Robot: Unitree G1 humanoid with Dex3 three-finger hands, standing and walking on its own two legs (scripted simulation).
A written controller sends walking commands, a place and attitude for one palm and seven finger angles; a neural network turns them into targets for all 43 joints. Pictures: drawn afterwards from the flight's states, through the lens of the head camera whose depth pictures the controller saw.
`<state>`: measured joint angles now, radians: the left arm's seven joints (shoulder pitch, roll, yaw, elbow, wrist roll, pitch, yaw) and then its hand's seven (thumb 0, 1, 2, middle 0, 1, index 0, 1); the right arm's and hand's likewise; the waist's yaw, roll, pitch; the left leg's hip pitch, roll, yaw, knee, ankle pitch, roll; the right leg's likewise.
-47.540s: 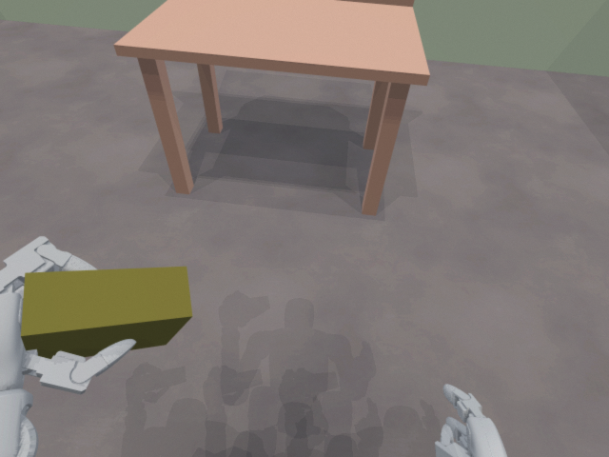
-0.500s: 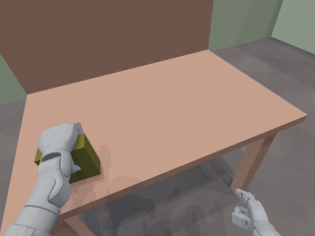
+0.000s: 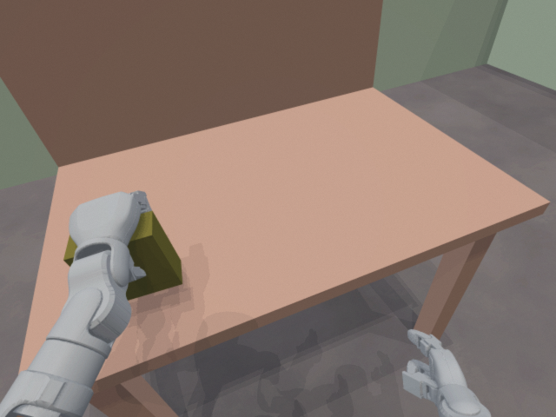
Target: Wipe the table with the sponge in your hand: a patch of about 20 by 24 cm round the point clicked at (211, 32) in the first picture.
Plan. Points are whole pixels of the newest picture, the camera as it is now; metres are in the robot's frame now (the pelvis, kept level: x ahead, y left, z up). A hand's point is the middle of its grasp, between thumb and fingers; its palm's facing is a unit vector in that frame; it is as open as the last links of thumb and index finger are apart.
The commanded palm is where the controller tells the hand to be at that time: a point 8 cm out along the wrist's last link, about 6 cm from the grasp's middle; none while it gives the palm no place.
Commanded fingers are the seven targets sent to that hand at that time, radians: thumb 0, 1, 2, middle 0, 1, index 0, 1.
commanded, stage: lift the sponge slowly off the table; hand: left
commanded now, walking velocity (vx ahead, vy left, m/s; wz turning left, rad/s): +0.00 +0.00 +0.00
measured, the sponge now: (135, 268) +0.30 +0.28 +0.06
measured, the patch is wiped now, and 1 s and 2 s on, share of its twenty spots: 0.95 0.95 0.95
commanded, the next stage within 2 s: bring the sponge back beside the body in 0.50 s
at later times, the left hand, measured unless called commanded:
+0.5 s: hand (116, 226) +0.31 +0.28 +0.15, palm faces +0.13 -0.08 -0.99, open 9.6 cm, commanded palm +0.27 +0.27 +0.22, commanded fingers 0.00 0.10 1.30 -1.20 -1.60 -1.20 -1.60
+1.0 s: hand (100, 260) +0.26 +0.29 +0.13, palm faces +0.11 -0.12 -0.99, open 9.6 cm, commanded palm +0.23 +0.28 +0.21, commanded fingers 0.00 0.10 1.30 -1.20 -1.60 -1.20 -1.60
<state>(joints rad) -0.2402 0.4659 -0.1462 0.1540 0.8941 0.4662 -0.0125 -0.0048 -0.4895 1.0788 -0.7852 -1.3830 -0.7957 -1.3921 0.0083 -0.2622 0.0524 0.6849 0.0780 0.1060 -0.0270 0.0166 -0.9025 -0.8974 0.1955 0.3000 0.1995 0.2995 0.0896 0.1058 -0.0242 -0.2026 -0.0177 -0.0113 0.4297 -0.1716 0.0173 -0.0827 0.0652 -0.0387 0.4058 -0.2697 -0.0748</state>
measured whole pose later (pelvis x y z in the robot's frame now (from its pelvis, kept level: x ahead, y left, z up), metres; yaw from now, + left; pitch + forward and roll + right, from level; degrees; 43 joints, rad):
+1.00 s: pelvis +0.00 +0.00 +0.00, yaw +0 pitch -5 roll +0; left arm -0.08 0.52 -0.09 -0.08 0.85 0.52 -0.06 -0.01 -0.49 1.08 -0.79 -1.38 -0.80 -1.39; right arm -0.01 -0.28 0.05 0.66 0.08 0.12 -0.02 0.02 -0.90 -0.90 0.19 0.30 0.20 0.30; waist 0.11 0.11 -0.02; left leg -0.18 -0.01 -0.01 0.44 -0.18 0.02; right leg -0.07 0.07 -0.03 0.42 -0.27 -0.08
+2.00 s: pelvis -0.02 +0.01 +0.00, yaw +0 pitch -7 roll -1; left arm 0.29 0.51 -0.04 -0.32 0.83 0.42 0.01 -0.01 -0.49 1.08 -0.79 -1.38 -0.80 -1.39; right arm 0.00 -0.25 0.05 0.65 0.05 0.06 -0.04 0.02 -0.90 -0.90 0.20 0.30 0.20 0.30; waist 0.14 0.12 0.01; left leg -0.18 -0.01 -0.01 0.48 -0.18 0.02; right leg -0.05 0.07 -0.04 0.43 -0.26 -0.07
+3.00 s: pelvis -0.08 +0.05 -0.02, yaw +2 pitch -1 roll -3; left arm 0.46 0.40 0.32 -0.53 -0.02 -0.07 0.10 -0.01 -0.49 1.08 -0.78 -1.39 -0.80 -1.40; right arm 0.22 -0.23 0.03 0.56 0.01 -0.04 -0.06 0.02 -0.90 -0.90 0.20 0.30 0.20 0.30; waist 0.01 0.03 -0.02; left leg -0.48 -0.05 -0.03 0.65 -0.24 0.08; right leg -0.34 0.06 -0.04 0.59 -0.24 -0.01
